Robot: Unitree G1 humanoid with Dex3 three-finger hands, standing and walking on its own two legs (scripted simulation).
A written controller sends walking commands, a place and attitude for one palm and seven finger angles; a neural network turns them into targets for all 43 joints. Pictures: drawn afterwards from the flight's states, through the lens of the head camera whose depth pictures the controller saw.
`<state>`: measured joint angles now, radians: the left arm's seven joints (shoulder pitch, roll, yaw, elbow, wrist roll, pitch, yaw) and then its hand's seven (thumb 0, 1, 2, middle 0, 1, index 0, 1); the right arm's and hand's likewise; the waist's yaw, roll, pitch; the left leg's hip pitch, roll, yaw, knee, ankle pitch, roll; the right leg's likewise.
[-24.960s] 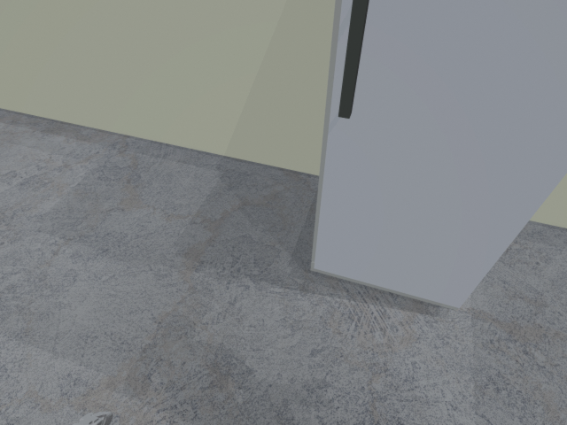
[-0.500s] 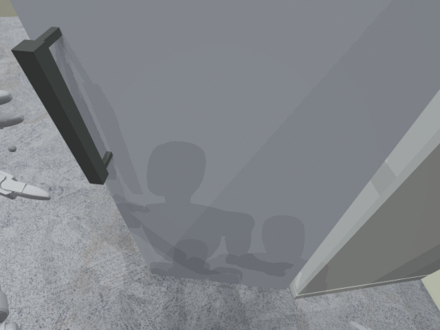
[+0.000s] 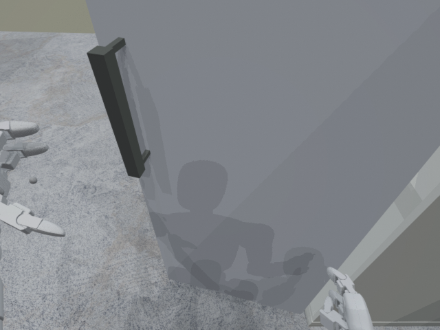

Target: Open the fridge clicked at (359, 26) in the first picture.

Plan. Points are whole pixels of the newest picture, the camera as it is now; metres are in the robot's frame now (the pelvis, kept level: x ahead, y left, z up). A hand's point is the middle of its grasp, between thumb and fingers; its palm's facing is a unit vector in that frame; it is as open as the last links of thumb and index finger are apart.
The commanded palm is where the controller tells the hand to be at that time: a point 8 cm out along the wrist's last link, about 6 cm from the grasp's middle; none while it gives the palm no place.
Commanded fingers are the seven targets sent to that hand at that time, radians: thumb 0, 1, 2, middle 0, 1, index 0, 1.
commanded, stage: slip the hand off the handle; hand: left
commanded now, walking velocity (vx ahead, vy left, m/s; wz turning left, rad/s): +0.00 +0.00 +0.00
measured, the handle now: (128, 115) +0.41 +0.22 +0.20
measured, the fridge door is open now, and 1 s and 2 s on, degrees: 76 76 76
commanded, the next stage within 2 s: draw the hand back to the body in 0.02 s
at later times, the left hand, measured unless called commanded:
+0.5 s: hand (34, 192) +0.23 +0.29 +0.19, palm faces +0.03 -0.99 -0.11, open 14.7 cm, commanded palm +0.19 +0.33 +0.19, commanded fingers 0.00 -0.55 0.20 -0.25 -1.15 -0.25 -1.15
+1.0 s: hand (28, 204) +0.22 +0.30 +0.18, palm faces +0.55 -0.77 -0.34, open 12.3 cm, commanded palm +0.17 +0.32 +0.19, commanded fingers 0.00 0.32 0.62 -0.22 -0.64 -0.22 -0.64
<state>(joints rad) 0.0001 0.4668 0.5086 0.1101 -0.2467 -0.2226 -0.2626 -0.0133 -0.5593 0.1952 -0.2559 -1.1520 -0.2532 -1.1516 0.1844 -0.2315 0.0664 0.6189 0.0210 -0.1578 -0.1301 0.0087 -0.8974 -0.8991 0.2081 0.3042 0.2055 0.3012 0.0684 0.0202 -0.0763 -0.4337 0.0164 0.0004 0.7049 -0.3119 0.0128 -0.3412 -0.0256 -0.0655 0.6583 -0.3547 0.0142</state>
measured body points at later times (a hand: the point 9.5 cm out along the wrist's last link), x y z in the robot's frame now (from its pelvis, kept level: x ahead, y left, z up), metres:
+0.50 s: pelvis +0.00 -0.01 +0.01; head -0.03 -0.03 +0.45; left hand +0.22 +0.35 +0.19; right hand +0.18 -0.26 -0.05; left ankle +0.03 +0.11 -0.72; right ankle -0.01 -0.13 -0.72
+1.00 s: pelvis +0.01 +0.01 +0.01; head -0.01 -0.01 +0.46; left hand +0.18 +0.33 +0.20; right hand +0.20 -0.21 -0.07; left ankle +0.03 +0.11 -0.72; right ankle -0.01 -0.13 -0.72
